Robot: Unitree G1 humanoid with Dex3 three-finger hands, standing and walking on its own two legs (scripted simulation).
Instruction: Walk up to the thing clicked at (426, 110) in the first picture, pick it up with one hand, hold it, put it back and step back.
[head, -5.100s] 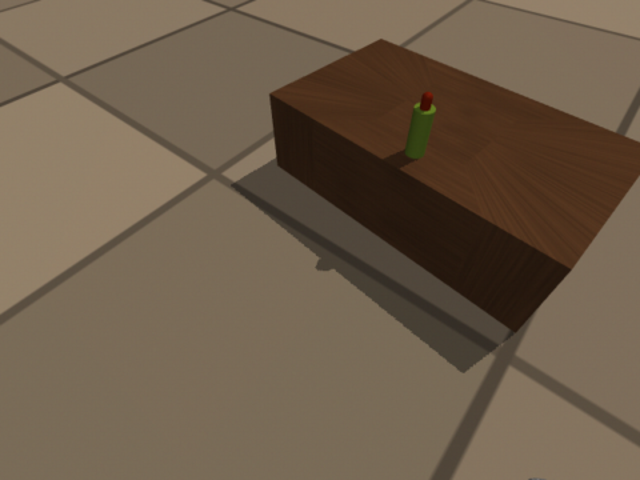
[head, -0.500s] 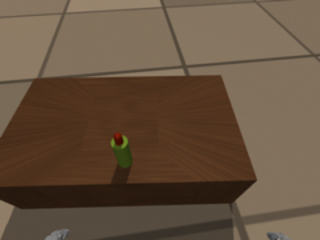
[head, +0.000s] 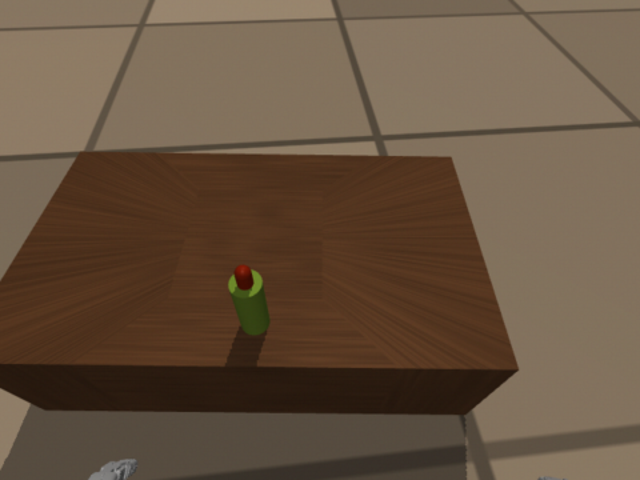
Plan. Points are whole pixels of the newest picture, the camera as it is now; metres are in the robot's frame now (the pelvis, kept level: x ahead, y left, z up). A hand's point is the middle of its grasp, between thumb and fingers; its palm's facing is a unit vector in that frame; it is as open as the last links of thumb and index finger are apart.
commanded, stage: stand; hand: left
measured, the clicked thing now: (249, 298) +0.49 +0.17 -0.27
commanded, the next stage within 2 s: none
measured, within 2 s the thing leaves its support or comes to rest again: neither
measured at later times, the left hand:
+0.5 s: hand out of the picture +0.08 +0.26 -0.15, palm faces -0.04 -0.94 -0.35, open 7.4 cm
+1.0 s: hand out of the picture +0.08 +0.25 -0.15, palm faces -0.07 -0.94 -0.34, open 7.4 cm
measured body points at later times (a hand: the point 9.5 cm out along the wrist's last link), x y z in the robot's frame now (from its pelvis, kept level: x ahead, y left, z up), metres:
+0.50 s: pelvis +0.00 +0.01 +0.01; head +0.01 +0.00 +0.46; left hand +0.09 +0.31 -0.12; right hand +0.08 -0.29 -0.13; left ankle +0.02 +0.14 -0.74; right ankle -0.01 -0.11 -0.74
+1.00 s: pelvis +0.00 +0.00 +0.01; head +0.00 +0.00 +0.46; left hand +0.09 +0.30 -0.12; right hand +0.06 -0.30 -0.12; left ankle +0.02 +0.14 -0.74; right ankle -0.01 -0.11 -0.74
